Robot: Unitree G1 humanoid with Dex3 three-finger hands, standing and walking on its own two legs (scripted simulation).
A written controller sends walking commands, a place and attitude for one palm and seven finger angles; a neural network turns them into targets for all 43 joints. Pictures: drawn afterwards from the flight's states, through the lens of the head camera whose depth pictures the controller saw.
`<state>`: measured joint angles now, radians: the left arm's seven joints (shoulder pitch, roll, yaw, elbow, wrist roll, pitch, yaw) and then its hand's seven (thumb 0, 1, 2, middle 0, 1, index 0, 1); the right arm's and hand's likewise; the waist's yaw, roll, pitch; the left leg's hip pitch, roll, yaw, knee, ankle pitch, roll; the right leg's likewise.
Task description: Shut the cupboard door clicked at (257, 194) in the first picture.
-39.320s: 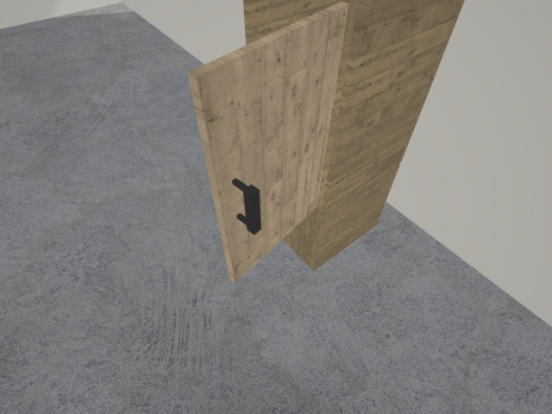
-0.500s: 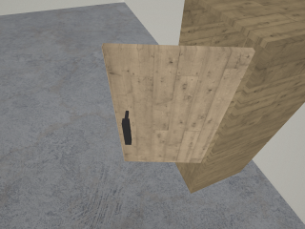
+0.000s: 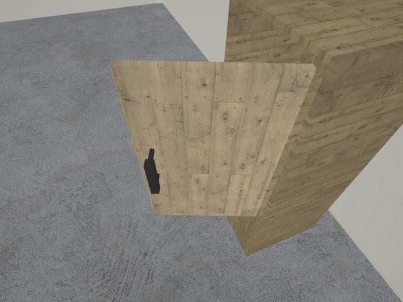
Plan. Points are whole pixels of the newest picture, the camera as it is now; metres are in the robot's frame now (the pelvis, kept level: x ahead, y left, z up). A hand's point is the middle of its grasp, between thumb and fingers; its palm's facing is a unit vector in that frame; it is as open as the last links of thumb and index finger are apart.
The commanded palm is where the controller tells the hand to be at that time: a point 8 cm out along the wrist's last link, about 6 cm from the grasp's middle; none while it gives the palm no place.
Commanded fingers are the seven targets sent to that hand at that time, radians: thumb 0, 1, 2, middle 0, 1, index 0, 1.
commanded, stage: come to a stop and stand still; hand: left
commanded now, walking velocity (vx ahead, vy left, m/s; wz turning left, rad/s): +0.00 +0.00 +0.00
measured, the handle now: (153, 171) +0.43 +0.15 -0.04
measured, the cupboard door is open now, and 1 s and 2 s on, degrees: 67 67 67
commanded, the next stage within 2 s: look again from close up in 0.30 s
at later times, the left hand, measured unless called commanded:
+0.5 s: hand out of the picture +0.01 +0.15 -0.18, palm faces +0.01 -0.98 -0.19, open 7.4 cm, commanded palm none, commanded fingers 0.00 0.90 0.90 -0.20 -0.30 -0.20 -0.30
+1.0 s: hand out of the picture +0.01 +0.15 -0.17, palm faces +0.02 -0.98 -0.18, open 7.4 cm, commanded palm none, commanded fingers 0.00 0.90 0.90 -0.20 -0.30 -0.20 -0.30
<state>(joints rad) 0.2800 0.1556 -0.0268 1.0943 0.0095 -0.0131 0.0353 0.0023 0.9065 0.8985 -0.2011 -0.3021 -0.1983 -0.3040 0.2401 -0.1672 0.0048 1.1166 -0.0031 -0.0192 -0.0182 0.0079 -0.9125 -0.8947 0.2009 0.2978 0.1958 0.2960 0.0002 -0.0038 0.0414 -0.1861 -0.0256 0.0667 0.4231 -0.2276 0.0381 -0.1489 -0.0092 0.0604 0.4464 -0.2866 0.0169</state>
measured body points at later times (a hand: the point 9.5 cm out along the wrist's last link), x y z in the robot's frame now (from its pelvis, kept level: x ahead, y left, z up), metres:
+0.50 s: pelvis +0.01 -0.02 +0.00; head +0.02 -0.01 +0.45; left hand +0.01 +0.21 -0.16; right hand +0.02 -0.24 -0.16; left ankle +0.00 +0.09 -0.74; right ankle -0.03 -0.13 -0.74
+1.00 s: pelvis +0.01 -0.02 +0.00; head +0.03 -0.01 +0.45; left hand +0.01 +0.20 -0.16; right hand +0.02 -0.24 -0.16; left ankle +0.00 +0.09 -0.74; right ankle -0.03 -0.13 -0.74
